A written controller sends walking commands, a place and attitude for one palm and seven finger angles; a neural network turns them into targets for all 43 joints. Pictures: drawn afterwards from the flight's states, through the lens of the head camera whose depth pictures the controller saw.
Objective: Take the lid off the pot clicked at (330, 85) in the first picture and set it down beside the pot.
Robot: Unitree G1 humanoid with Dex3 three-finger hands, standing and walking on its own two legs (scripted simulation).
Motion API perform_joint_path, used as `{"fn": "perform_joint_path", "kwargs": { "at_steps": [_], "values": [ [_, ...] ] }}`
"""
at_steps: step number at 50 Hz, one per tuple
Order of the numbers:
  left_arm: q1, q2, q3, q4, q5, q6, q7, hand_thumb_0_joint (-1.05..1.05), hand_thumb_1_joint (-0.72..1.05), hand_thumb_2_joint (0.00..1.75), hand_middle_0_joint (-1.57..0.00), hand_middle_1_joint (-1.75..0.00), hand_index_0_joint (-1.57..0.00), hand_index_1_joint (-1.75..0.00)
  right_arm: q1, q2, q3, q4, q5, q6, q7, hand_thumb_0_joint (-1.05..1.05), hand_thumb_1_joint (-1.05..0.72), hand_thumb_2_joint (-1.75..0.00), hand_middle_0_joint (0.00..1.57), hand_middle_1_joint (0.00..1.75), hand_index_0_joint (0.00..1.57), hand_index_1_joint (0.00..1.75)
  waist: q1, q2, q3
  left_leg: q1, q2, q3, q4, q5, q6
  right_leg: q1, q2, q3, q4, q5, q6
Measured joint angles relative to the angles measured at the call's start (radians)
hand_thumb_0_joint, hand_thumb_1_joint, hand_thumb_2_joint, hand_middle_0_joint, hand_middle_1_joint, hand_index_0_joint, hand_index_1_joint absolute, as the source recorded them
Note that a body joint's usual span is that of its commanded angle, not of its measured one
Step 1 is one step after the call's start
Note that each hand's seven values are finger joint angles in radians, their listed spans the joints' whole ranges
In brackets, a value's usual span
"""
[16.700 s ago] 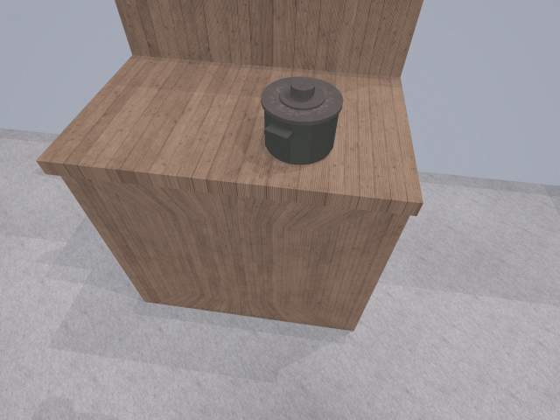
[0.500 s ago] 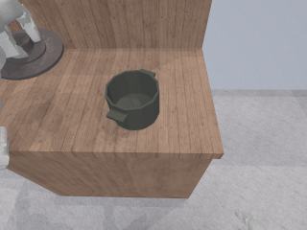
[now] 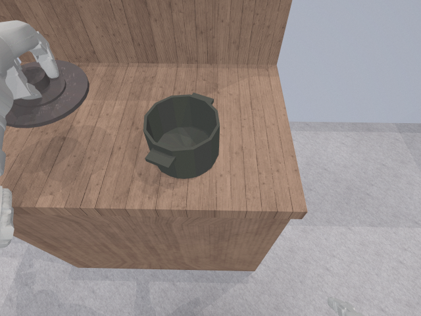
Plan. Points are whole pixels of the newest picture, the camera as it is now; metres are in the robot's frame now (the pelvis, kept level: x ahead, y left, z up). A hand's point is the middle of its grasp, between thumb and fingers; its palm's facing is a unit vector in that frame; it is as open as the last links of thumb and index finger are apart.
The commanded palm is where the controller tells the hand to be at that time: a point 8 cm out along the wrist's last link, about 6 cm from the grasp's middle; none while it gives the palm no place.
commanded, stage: lower the lid onto the table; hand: left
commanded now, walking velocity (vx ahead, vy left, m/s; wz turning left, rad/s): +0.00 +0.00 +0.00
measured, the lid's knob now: (32, 79) +0.47 +0.32 +0.18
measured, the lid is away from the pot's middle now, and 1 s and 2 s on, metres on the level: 0.25 0.24 0.24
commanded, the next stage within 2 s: none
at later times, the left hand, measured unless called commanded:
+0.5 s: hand (35, 97) +0.44 +0.30 +0.17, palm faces -0.35 -0.12 -0.93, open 7.7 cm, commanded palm +0.44 +0.31 +0.26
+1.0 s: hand (45, 109) +0.44 +0.31 +0.14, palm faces -0.40 -0.13 -0.91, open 7.7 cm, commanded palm +0.45 +0.31 +0.22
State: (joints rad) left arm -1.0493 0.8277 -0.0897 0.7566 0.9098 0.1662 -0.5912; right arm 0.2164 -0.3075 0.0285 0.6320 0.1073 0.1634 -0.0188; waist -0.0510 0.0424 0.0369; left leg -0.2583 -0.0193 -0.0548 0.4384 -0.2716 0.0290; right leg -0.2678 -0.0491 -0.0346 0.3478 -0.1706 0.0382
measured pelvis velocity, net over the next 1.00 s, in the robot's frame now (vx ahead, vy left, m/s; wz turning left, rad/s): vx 0.00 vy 0.00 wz -0.01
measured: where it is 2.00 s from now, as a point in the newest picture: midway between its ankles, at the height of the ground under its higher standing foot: outside the picture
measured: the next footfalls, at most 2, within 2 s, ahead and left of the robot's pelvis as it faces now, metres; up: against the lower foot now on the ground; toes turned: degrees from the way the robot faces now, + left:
none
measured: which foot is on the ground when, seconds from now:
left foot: down 0.00-1.00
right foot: down 0.00-1.00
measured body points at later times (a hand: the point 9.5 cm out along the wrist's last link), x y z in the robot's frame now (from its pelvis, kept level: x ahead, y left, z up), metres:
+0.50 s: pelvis +0.00 +0.00 +0.00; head +0.06 -0.01 +0.44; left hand +0.45 +0.31 +0.22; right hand +0.11 -0.26 -0.12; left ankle -0.04 +0.10 -0.74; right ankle +0.00 -0.16 -0.74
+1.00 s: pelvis +0.00 +0.00 +0.00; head +0.06 +0.00 +0.44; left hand +0.46 +0.31 +0.19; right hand +0.08 -0.27 -0.13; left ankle -0.04 +0.10 -0.74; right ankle +0.00 -0.16 -0.74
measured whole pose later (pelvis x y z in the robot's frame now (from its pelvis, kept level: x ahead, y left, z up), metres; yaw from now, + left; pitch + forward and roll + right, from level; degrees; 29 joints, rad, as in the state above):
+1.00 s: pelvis +0.00 +0.00 +0.00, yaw -1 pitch +6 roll -2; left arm -0.94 0.80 -0.05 0.85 0.90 0.04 -0.53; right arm 0.25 -0.30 0.02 0.65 0.10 0.15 -0.03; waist -0.08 0.03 0.03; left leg -0.30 -0.02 -0.05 0.49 -0.29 0.03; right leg -0.30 -0.05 -0.03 0.38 -0.18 0.04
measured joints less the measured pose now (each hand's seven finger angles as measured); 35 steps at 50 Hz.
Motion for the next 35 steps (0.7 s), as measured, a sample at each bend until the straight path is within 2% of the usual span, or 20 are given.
{"fn": "perform_joint_path", "kwargs": {
  "at_steps": [14,21,35],
  "values": [
    [0.055,-0.025,0.035,-0.014,-0.020,-0.034,0.017,0.02,0.16,0.84,-0.67,-0.91,-0.70,-0.94,-0.023,0.009,0.004,-0.010,-0.003,-0.002,0.017,0.00,-0.91,-0.90,0.20,0.30,0.20,0.30,-0.005,0.008,-0.013,-0.006,-0.004,0.003,0.009,-0.005,0.003,-0.007,-0.004,0.003,0.012,-0.005,0.006],
    [0.046,-0.034,0.003,0.039,-0.017,-0.040,0.022,0.02,0.16,0.84,-0.67,-0.91,-0.70,-0.94,-0.023,0.012,0.009,-0.009,-0.002,0.000,0.007,0.00,-0.91,-0.90,0.21,0.30,0.20,0.30,-0.002,0.003,-0.008,-0.014,-0.002,-0.001,0.020,-0.006,0.002,-0.012,-0.002,-0.001,0.017,-0.005,0.005],
    [0.052,-0.037,-0.009,0.088,-0.020,-0.087,0.043,0.02,0.16,0.84,-0.67,-0.91,-0.70,-0.94,0.012,0.002,0.002,0.027,-0.007,-0.020,-0.014,0.00,-0.91,-0.90,0.21,0.30,0.20,0.30,-0.011,-0.007,-0.005,-0.022,0.001,-0.002,0.033,-0.013,0.001,-0.016,0.001,-0.001,0.022,-0.007,0.004]
  ]
}}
